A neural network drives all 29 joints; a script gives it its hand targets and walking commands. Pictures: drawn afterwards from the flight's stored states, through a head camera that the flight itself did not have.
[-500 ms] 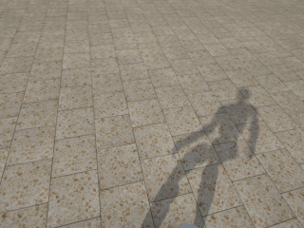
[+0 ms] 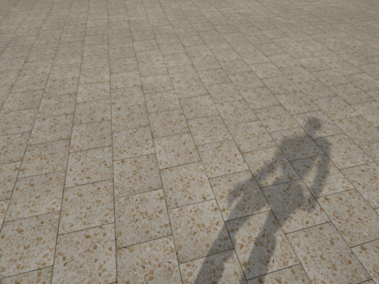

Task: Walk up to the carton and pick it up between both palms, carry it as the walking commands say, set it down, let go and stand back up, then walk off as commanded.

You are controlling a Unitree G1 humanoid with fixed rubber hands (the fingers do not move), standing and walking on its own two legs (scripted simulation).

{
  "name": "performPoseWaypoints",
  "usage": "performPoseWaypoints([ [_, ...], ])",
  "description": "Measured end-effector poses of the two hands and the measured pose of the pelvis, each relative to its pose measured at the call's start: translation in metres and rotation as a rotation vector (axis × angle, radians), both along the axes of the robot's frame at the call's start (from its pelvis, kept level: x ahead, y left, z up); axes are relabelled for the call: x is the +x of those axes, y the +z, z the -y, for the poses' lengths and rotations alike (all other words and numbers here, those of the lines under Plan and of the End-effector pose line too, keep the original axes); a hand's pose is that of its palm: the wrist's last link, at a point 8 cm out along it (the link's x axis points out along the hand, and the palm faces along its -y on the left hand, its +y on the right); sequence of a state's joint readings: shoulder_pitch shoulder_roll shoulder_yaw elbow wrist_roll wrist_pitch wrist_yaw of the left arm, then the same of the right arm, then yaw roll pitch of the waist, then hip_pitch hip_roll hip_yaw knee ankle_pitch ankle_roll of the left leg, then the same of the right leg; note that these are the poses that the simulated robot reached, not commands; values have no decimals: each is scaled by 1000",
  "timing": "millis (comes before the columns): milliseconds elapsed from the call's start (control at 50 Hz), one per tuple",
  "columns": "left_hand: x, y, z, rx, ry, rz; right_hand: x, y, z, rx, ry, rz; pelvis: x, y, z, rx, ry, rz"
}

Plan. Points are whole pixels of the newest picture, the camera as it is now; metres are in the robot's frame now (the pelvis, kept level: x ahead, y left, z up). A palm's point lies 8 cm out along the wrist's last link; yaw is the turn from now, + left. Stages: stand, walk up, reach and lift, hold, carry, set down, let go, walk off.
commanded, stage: stand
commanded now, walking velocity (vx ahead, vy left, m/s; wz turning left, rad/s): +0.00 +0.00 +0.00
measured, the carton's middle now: out of the picture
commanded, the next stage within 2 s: none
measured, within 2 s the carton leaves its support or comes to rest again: neither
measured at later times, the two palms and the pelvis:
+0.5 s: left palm out of the picture -0.02 +0.23 -0.15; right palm out of the picture -0.01 -0.21 -0.14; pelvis +0.00 +0.01 +0.00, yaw +0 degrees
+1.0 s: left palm out of the picture -0.03 +0.23 -0.15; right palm out of the picture -0.03 -0.18 -0.14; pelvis +0.01 +0.02 +0.00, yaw +0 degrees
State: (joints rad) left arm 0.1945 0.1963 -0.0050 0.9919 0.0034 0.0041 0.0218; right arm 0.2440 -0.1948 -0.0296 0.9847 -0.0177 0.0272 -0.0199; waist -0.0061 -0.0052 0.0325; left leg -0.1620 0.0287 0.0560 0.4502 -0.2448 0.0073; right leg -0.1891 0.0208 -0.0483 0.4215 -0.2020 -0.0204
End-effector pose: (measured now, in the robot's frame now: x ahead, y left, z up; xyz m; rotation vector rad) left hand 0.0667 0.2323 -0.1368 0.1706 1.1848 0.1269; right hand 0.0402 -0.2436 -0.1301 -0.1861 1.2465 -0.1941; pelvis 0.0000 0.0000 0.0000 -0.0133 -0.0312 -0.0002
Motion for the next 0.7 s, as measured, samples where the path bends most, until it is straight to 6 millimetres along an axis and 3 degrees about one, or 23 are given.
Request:
performPoseWaypoints([
  [180,-57,-5,-7,1,41,-149,-13,0,-16,29,2,-21,-1,5,-5,9,-4,6],
  [300,-80,-5,-9,6,55,-216,-29,-6,-25,46,-6,-69,-2,5,-8,9,-6,2],
  [500,-90,-8,0,-18,59,-255,-53,-10,-37,64,-21,-135,-1,4,-12,10,-8,-5],
  [700,-91,-11,5,-37,61,-273,-64,-11,-48,74,-33,-170,2,4,-17,11,-7,-10],
])
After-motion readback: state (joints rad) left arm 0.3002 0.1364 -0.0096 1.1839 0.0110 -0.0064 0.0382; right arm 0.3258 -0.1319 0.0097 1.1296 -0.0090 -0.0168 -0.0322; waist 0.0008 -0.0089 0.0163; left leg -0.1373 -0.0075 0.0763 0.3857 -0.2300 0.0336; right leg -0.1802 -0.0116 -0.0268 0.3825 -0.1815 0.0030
